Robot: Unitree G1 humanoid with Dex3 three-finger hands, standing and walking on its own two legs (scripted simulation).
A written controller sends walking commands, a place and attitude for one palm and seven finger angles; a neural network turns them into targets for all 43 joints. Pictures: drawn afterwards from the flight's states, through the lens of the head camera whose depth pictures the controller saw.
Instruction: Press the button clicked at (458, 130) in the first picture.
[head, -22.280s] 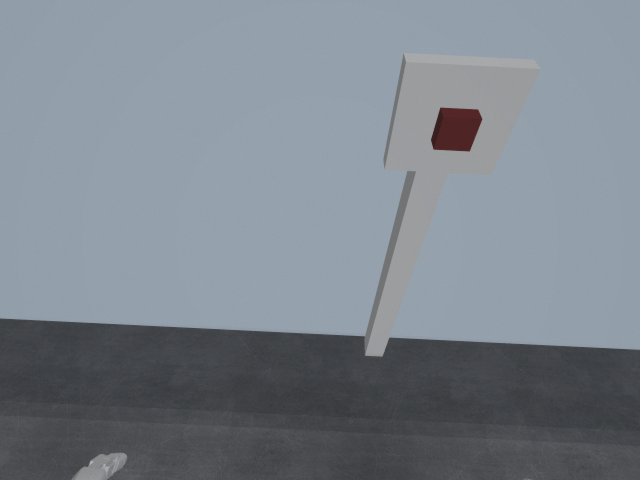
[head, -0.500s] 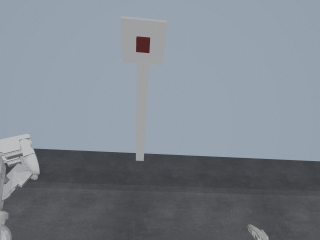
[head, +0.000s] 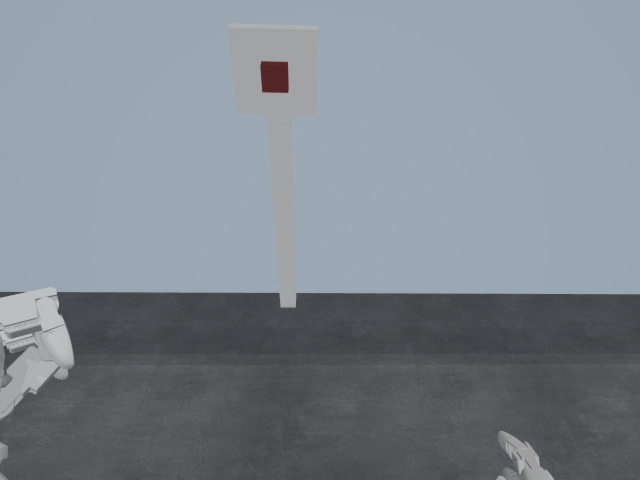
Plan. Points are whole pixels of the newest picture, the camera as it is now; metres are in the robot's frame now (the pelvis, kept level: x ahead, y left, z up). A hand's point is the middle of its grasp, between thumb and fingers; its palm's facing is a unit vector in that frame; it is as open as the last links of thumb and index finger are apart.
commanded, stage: let the arm hang, fingers relaxed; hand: left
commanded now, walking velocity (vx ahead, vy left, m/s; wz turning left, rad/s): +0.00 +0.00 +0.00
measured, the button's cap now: (275, 76) +0.89 +0.16 +0.15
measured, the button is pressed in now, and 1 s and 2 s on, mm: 0 0 0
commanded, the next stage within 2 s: stand and wait in 1.10 s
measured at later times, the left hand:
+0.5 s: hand out of the picture -0.08 +0.22 -0.16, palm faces +0.12 -0.95 -0.29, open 4.7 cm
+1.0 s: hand out of the picture -0.04 +0.25 -0.15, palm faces +0.15 -0.94 -0.32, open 7.3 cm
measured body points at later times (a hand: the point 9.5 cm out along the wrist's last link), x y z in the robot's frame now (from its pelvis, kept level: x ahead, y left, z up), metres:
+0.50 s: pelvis -0.04 +0.00 +0.00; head -0.02 +0.00 +0.45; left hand -0.09 +0.27 -0.14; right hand -0.03 -0.25 -0.15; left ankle +0.02 +0.14 -0.73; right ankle +0.06 -0.10 -0.73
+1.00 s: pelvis -0.07 +0.01 +0.00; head -0.09 +0.00 +0.45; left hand -0.04 +0.30 -0.13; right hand +0.04 -0.27 -0.13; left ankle -0.04 +0.14 -0.73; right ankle -0.01 -0.09 -0.73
